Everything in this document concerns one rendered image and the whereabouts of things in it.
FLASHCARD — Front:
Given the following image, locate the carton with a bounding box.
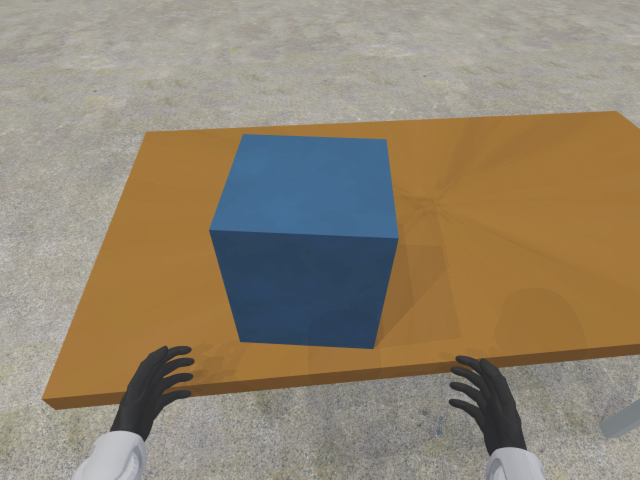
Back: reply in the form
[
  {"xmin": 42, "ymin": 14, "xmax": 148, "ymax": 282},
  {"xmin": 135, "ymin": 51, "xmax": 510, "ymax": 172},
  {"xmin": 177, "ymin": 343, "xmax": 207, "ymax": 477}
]
[{"xmin": 209, "ymin": 134, "xmax": 399, "ymax": 349}]

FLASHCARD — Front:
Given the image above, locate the left robot forearm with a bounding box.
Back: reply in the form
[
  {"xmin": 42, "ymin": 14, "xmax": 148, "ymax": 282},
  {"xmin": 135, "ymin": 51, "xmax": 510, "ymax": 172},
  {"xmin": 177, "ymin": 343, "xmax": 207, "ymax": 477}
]
[{"xmin": 71, "ymin": 431, "xmax": 147, "ymax": 480}]

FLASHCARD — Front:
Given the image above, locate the table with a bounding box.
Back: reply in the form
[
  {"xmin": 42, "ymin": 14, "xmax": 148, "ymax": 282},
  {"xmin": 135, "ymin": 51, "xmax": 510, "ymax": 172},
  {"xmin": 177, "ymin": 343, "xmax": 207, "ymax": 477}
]
[{"xmin": 42, "ymin": 111, "xmax": 640, "ymax": 439}]

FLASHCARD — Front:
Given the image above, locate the right robot forearm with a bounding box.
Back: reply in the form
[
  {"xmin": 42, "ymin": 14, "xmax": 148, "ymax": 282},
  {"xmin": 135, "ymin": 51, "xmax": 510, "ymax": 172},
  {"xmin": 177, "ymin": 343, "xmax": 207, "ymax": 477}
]
[{"xmin": 485, "ymin": 447, "xmax": 546, "ymax": 480}]

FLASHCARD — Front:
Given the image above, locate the robot left hand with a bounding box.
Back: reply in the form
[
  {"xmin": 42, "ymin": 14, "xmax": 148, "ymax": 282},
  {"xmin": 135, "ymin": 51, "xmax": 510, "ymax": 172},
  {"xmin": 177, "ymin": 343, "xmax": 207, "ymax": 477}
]
[{"xmin": 110, "ymin": 346, "xmax": 195, "ymax": 442}]

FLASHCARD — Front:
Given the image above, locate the robot right hand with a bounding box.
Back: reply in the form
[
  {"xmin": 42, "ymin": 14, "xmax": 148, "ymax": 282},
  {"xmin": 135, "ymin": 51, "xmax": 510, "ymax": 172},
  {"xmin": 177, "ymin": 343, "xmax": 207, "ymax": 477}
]
[{"xmin": 449, "ymin": 356, "xmax": 527, "ymax": 456}]

